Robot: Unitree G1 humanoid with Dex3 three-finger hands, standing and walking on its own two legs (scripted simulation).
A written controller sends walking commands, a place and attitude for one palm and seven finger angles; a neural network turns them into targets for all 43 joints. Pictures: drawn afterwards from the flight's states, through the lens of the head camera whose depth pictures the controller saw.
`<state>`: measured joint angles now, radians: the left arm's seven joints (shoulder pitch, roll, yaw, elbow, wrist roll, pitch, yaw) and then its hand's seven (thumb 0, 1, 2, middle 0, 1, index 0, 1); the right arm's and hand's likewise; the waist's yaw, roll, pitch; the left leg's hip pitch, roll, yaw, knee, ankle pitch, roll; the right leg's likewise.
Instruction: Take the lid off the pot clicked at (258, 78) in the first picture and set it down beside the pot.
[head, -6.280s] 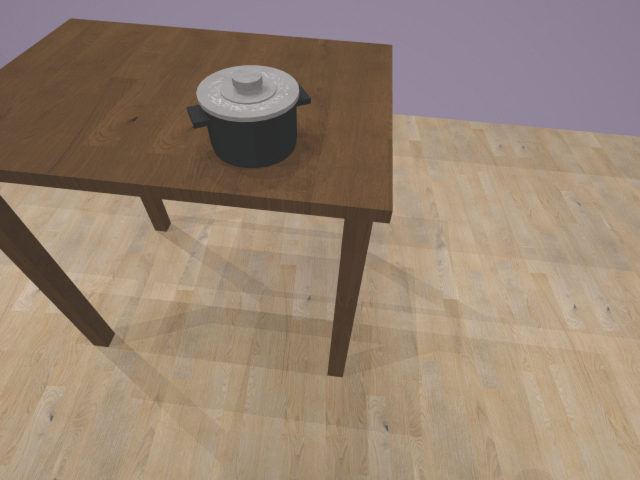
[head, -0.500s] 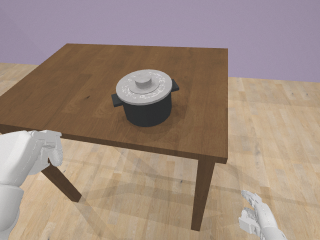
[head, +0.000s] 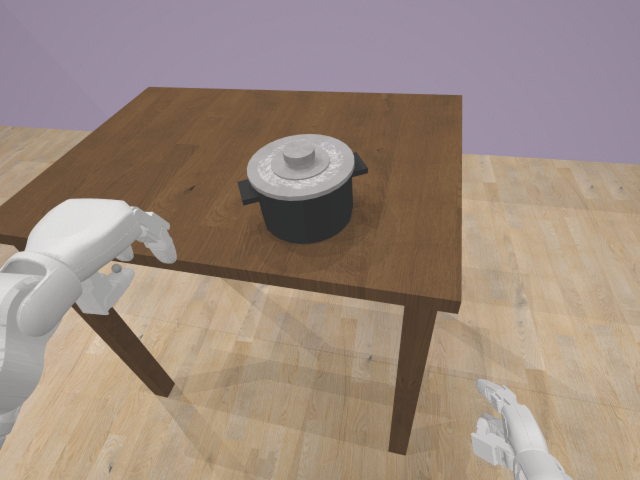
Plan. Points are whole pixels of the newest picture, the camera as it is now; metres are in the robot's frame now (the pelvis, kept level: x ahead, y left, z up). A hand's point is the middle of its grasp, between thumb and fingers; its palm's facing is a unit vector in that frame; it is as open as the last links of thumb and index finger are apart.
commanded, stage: reach forward and open the fingers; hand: left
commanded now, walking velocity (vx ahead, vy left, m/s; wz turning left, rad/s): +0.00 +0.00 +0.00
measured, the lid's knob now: (298, 152) +0.53 +0.11 +0.15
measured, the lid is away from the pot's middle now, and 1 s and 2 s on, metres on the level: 0.00 0.00 0.00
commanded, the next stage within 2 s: move the open hand above the knob in 0.36 s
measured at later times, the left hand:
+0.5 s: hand (114, 221) +0.30 +0.26 +0.22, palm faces -0.01 +0.01 -1.00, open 9.8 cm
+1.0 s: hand (174, 189) +0.36 +0.22 +0.21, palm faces -0.11 +0.00 -0.99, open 9.9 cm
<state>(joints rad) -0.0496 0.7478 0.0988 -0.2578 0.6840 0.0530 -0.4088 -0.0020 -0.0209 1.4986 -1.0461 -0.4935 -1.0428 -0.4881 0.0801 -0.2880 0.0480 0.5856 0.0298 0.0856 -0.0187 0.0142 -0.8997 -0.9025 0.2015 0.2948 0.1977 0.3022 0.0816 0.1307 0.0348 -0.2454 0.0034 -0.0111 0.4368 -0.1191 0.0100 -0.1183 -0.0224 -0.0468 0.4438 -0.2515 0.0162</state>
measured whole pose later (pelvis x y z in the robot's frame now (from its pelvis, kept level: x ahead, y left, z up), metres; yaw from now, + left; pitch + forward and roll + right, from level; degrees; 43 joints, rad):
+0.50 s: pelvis -0.02 +0.02 +0.00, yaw +0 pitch -4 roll -1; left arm -0.38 0.72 0.00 -0.06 0.75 0.07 -0.44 0.00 -0.36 1.68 -0.90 -0.09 -0.89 -0.09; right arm 0.10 -0.28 0.04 0.60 0.04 0.07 0.00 0.02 -0.90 -0.90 0.20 0.29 0.20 0.30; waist 0.08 0.12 0.03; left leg -0.27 -0.02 0.01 0.42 -0.08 0.03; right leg -0.17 -0.05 -0.03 0.47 -0.23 0.03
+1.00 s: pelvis -0.01 +0.01 +0.00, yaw +0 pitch -2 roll +0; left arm -0.63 0.64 -0.14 0.16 0.80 0.15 -0.50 0.00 -0.36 1.67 -0.89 -0.09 -0.89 -0.08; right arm 0.10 -0.30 0.04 0.63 0.05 0.09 0.00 0.01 -0.90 -0.90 0.20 0.29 0.20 0.30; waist 0.05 0.11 0.01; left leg -0.29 -0.01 0.00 0.43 -0.10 0.02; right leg -0.18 -0.04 -0.03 0.48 -0.25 0.02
